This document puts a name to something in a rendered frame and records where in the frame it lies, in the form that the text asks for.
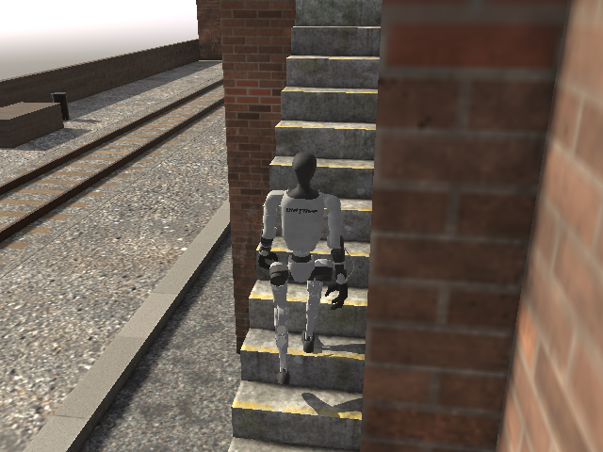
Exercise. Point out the stairs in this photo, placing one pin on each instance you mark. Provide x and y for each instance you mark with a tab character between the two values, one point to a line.
329	109

